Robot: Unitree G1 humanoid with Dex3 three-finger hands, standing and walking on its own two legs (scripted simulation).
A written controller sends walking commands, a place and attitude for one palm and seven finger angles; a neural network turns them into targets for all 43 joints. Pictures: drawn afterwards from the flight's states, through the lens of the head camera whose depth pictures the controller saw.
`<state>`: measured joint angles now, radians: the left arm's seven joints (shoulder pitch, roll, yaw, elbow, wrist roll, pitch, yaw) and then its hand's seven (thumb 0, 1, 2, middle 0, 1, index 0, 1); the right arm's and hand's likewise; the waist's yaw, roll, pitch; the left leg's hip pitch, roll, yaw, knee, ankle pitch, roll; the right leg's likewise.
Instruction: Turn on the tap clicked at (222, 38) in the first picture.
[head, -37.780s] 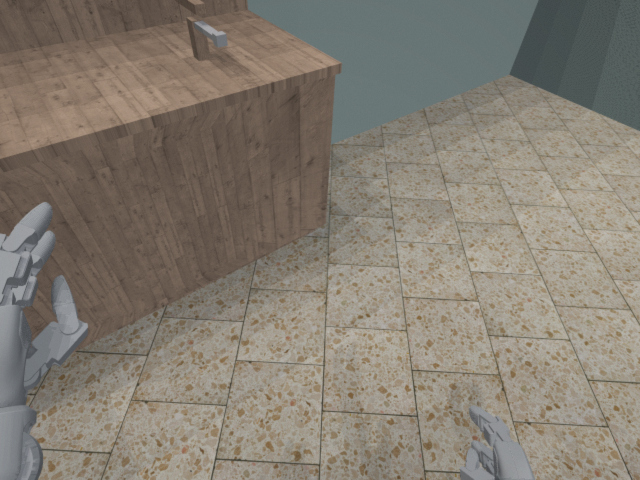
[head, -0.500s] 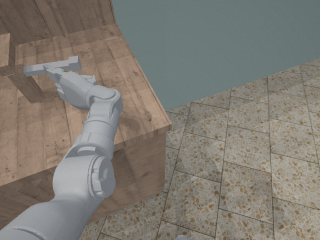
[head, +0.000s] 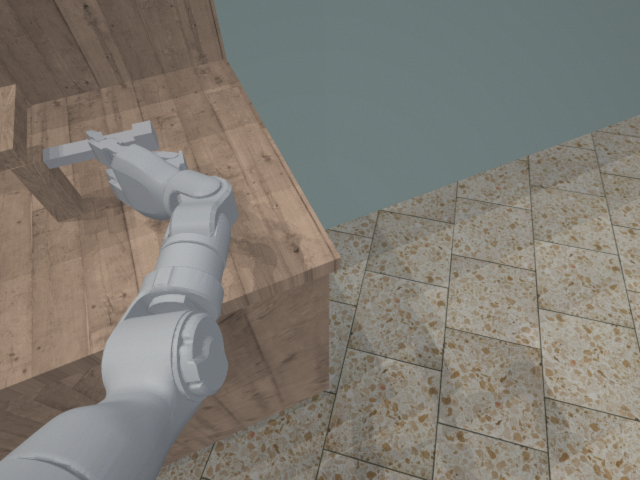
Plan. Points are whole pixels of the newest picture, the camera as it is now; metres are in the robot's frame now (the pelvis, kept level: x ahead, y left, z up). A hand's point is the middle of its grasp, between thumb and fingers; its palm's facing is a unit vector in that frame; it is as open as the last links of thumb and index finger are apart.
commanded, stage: lift the hand up off the lever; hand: left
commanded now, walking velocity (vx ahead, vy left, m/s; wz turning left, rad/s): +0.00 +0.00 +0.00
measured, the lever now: (145, 136) +0.55 +0.20 +0.13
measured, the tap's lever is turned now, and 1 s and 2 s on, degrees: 85 85 85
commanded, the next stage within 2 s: draw the hand back beside the body in 1.98 s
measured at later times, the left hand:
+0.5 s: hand (162, 157) +0.48 +0.15 +0.15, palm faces +0.78 -0.61 -0.14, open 7.8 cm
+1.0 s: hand (151, 151) +0.47 +0.16 +0.17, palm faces +0.79 -0.60 -0.13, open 7.8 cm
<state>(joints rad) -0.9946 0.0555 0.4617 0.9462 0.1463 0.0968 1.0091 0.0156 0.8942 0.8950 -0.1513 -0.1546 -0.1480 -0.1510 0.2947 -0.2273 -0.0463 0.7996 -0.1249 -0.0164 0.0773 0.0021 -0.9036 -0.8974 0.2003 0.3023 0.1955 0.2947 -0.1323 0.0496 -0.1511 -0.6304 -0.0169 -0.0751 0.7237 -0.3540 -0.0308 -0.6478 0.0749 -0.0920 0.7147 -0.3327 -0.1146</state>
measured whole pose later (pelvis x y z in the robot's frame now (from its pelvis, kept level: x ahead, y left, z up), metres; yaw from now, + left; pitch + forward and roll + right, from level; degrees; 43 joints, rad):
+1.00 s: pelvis +0.00 +0.01 +0.01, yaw +0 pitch +9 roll +1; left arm -0.91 -0.01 0.37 0.76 0.10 0.25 0.98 0.02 0.90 0.90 -0.15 -0.15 -0.15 -0.15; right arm 0.25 -0.22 -0.04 0.82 -0.10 0.00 0.05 0.00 -0.90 -0.90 0.20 0.30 0.20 0.29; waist -0.07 0.05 -0.13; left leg -0.48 -0.03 -0.07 0.63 -0.32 -0.02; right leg -0.49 0.06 -0.08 0.62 -0.30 -0.10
